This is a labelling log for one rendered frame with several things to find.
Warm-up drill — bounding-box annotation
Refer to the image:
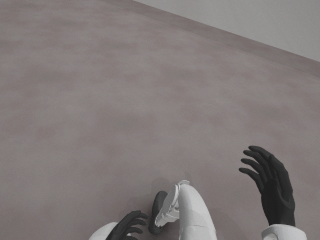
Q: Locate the left robot thigh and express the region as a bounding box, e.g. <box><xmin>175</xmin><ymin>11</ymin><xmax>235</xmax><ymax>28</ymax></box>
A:
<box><xmin>89</xmin><ymin>222</ymin><xmax>131</xmax><ymax>240</ymax></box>

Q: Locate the right robot thigh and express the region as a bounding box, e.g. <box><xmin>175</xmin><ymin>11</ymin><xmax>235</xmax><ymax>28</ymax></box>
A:
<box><xmin>169</xmin><ymin>183</ymin><xmax>217</xmax><ymax>240</ymax></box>

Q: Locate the robot left hand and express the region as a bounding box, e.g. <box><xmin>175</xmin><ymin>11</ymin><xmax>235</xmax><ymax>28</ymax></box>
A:
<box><xmin>105</xmin><ymin>210</ymin><xmax>149</xmax><ymax>240</ymax></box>

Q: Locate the robot right hand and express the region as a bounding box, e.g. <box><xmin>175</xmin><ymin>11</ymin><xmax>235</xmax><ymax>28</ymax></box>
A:
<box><xmin>238</xmin><ymin>145</ymin><xmax>296</xmax><ymax>227</ymax></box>

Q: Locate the robot right forearm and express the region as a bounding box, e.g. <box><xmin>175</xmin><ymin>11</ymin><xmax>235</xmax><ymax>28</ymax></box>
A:
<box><xmin>261</xmin><ymin>224</ymin><xmax>307</xmax><ymax>240</ymax></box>

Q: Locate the robot thigh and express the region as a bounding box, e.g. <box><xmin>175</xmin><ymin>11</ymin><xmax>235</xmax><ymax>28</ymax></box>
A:
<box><xmin>89</xmin><ymin>222</ymin><xmax>131</xmax><ymax>240</ymax></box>
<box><xmin>169</xmin><ymin>183</ymin><xmax>217</xmax><ymax>240</ymax></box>

